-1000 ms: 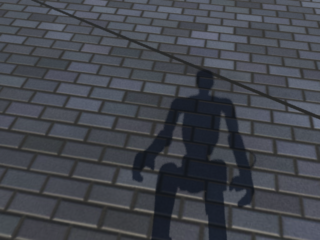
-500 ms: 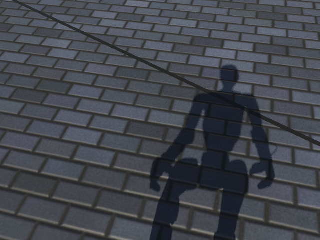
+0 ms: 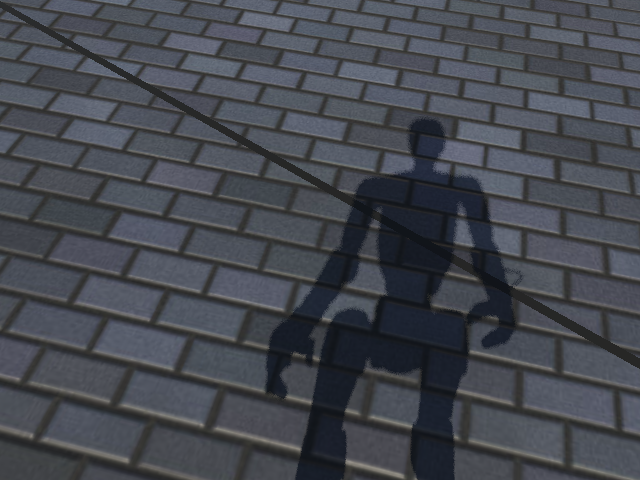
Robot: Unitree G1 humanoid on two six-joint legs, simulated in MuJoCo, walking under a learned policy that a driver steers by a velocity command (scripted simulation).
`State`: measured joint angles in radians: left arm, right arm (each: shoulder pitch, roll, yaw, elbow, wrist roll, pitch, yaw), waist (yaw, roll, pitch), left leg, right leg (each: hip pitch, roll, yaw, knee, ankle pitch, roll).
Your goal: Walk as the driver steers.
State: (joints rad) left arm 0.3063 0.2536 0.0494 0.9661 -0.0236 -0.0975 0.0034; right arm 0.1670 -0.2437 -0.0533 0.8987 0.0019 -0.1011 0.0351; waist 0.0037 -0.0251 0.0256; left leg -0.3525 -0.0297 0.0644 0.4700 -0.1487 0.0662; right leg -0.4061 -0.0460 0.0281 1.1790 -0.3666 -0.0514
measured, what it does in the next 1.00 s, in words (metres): walks ahead: right foot, then left foot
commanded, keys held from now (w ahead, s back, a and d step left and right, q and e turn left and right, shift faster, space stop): w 0.02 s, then no key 0.68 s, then e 0.30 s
